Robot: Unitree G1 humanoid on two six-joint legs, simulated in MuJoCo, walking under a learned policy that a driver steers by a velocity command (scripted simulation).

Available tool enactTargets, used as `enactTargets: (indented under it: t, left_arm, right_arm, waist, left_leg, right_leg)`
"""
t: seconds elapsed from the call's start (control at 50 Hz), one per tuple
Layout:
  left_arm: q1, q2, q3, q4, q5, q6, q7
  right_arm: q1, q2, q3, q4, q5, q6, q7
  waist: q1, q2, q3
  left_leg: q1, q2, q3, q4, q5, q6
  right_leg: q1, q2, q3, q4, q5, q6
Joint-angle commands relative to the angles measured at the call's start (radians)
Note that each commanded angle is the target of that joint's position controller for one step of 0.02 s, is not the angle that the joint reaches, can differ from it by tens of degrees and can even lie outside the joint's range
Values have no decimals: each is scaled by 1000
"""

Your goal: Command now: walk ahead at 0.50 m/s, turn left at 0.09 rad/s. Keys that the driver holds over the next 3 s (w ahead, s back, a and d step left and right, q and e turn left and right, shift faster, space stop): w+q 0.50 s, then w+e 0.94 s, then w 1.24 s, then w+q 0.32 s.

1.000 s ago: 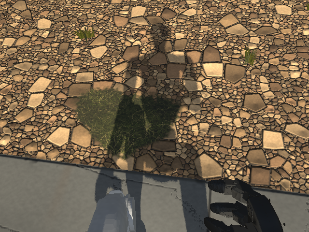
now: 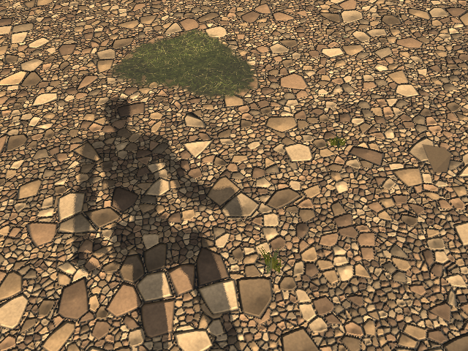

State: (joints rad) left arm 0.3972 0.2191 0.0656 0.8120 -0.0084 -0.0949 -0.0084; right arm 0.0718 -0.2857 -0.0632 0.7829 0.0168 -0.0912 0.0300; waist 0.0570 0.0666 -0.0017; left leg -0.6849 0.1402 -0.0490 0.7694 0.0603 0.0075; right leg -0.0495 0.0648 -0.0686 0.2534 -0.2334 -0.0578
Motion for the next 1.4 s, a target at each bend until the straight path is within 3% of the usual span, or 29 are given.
enactTargets:
  t: [0.02,0.16,0.22,0.24,0.26,0.28,0.3,0.32,0.34,0.42,0.52,0.64,0.68,0.72,0.74,0.76,0.78,0.8,0.84,0.9,1.0,1.12,1.18,1.2,1.22,1.24,1.26,1.3,1.4]
  left_arm:
    - [-34,180,44,-59,-4,-21,21]
    - [14,186,58,-24,-4,9,40]
    - [-36,227,64,-44,2,30,36]
    - [-14,194,53,-54,14,23,39]
    - [123,47,9,-72,51,-8,21]
    - [146,129,-3,-109,-1,-38,8]
    - [-15,178,11,-134,-43,-51,13]
    - [-134,191,8,-170,-35,-52,24]
    - [-175,194,12,-175,-4,-47,39]
    - [-151,154,17,-187,31,-13,46]
    - [-302,93,-10,-211,26,-12,28]
    - [-447,125,-5,-249,7,-28,-11]
    - [-411,143,2,-247,2,-30,-17]
    - [-195,188,29,-188,7,-32,-17]
    - [-28,243,42,-164,13,-30,-16]
    - [19,313,61,-146,3,-22,-22]
    - [25,225,43,-144,-22,-12,-19]
    - [-37,188,31,-159,-14,-4,-13]
    - [-103,172,24,-178,4,9,-12]
    - [-122,165,20,-183,-2,13,-5]
    - [-67,216,38,-153,-13,29,22]
    - [7,203,37,-118,-24,51,30]
    - [-29,188,36,-128,-21,60,32]
    - [-51,150,23,-144,-13,56,28]
    - [-26,93,6,-167,-6,50,28]
    - [95,96,-3,-185,-28,43,30]
    - [75,186,15,-155,-32,46,31]
    - [-66,202,26,-169,-13,55,28]
    - [-125,127,17,-207,-15,68,10]
  right_arm:
    - [-69,-13,10,-51,-1,-18,28]
    - [-162,-34,12,-102,8,-1,60]
    - [144,-122,-37,-26,-2,8,40]
    - [280,-191,-60,3,-10,14,26]
    - [285,-268,-65,-10,-14,15,19]
    - [381,-251,-66,-6,7,13,31]
    - [363,-194,-63,-19,5,19,18]
    - [248,-158,-51,-44,6,16,12]
    - [168,-124,-35,-71,-2,8,4]
    - [135,-114,-35,-82,-9,3,-12]
    - [195,-140,-45,-62,11,28,-45]
    - [300,-140,-35,-14,-6,32,-35]
    - [291,-154,-39,-9,-11,36,-38]
    - [235,-147,-32,-27,-12,38,-41]
    - [215,-114,-17,-54,-29,34,-44]
    - [342,-53,2,-60,-30,16,-36]
    - [290,-113,-1,-67,-23,-1,-25]
    - [185,-143,-10,-96,-2,-15,-16]
    - [93,-115,-7,-123,-27,-28,-15]
    - [122,-90,-8,-129,-39,-20,-20]
    - [-26,-43,10,-160,-34,-10,-26]
    - [-139,-73,-2,-195,-12,-29,-14]
    - [-27,-111,-27,-170,-10,-42,-19]
    - [89,-145,-41,-154,-22,-45,-27]
    - [238,-208,-58,-140,-35,-41,-37]
    - [295,-241,-68,-103,-28,-27,-26]
    - [249,-146,-49,-124,-10,-22,-25]
    - [173,-89,-29,-129,-19,-12,-27]
    - [145,-82,-27,-85,-23,-24,-22]
  waist:
    - [-11,-111,59]
    - [16,-91,94]
    - [-138,-93,-70]
    - [-182,-35,-155]
    - [-71,308,-264]
    - [-138,188,-512]
    - [-175,52,-410]
    - [-148,-53,-236]
    - [-112,-96,-177]
    - [-30,-42,-57]
    - [-92,-11,-63]
    - [-165,17,-5]
    - [-135,26,-5]
    - [-17,15,-134]
    - [48,-79,-259]
    - [-10,-356,-321]
    - [21,-291,-285]
    - [31,-204,-136]
    - [-8,-52,-20]
    - [-61,-124,-42]
    - [-20,-138,-17]
    - [10,-161,-18]
    - [-63,-191,-47]
    - [-120,-166,-135]
    - [-158,-18,-267]
    - [-106,283,-325]
    - [-117,151,-209]
    - [-115,-1,-38]
    - [-73,34,22]
  left_leg:
    - [99,-45,41,-189,241,6]
    - [11,-78,19,-304,100,62]
    - [379,-182,118,-303,-33,111]
    - [698,-100,-4,-200,137,151]
    - [1049,107,-383,-110,481,326]
    - [1217,225,-753,-336,6,468]
    - [1148,172,-693,-410,-248,392]
    - [965,137,-614,-455,-263,345]
    - [803,127,-567,-461,-160,333]
    - [459,20,-339,-502,169,315]
    - [403,-77,-194,-488,130,226]
    - [629,37,-256,-431,46,199]
    - [700,54,-235,-372,237,181]
    - [651,-13,-143,-149,528,140]
    - [495,-80,-88,118,313,109]
    - [99,-244,-11,457,-418,21]
    - [-60,-205,-91,524,-581,23]
    - [-122,-158,-93,528,-499,25]
    - [-83,-106,-62,393,-402,16]
    - [25,-84,-37,233,-370,-23]
    - [124,-126,-6,-76,-135,-73]
    - [238,-177,-44,-278,-70,-54]
    - [417,-163,-33,-365,-119,1]
    - [619,-76,-91,-344,-130,50]
    - [911,111,-317,-350,-196,132]
    - [1056,286,-715,-426,-396,264]
    - [967,271,-696,-455,-541,244]
    - [740,174,-422,-493,-386,179]
    - [573,104,-147,-593,-99,185]
  right_leg:
    - [-137,-226,69,-91,175,-132]
    - [111,-318,18,128,287,-74]
    - [95,-259,-47,529,733,-15]
    - [-171,-205,-59,857,494,29]
    - [-578,-23,-6,1292,-419,109]
    - [-707,3,182,1362,-388,117]
    - [-765,-66,207,1282,-274,89]
    - [-796,-103,181,1184,-189,78]
    - [-745,-139,194,1123,-124,74]
    - [-567,-174,169,821,-100,112]
    - [-467,-100,114,421,268,134]
    - [-549,-92,99,275,256,36]
    - [-529,-71,79,252,157,-8]
    - [-211,-45,73,225,216,-77]
    - [50,-188,284,221,278,-156]
    - [365,-386,718,155,145,-325]
    - [383,-386,843,70,-97,-307]
    - [268,-355,729,43,-127,-263]
    - [60,-282,588,5,58,-228]
    - [-46,-221,486,-22,248,-225]
    - [-191,-156,387,-22,271,-184]
    - [-129,-166,490,69,156,-141]
    - [-120,-148,524,186,197,-104]
    - [-192,-109,474,343,204,-72]
    - [-390,-12,346,636,-14,-19]
    - [-657,32,264,866,-385,14]
    - [-745,-51,271,978,-320,32]
    - [-726,-105,219,986,-161,47]
    - [-686,-173,177,885,-35,63]
